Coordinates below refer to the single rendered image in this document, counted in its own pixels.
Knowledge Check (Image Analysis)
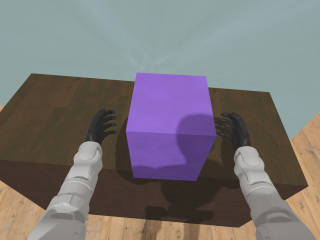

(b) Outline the robot right forearm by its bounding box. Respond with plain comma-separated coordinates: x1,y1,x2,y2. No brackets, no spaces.
234,146,316,240

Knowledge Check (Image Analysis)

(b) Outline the robot left upper arm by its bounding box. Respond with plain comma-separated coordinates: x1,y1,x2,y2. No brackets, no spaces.
29,218,86,240

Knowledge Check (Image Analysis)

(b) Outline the pedestal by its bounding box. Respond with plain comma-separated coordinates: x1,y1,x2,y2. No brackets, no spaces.
0,73,309,228

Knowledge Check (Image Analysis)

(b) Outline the right robot hand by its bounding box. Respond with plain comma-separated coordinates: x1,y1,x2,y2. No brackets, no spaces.
218,112,252,152

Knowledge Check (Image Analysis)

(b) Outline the robot left forearm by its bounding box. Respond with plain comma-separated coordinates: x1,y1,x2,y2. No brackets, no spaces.
27,141,103,240

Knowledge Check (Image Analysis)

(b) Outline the carton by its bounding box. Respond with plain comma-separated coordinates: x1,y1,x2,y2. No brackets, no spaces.
126,72,217,181

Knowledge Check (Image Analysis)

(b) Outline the robot right upper arm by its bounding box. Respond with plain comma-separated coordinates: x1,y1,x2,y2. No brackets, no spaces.
255,221,314,240

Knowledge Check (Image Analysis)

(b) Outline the left robot hand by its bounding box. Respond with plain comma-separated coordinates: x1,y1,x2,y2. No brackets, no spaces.
85,108,117,146

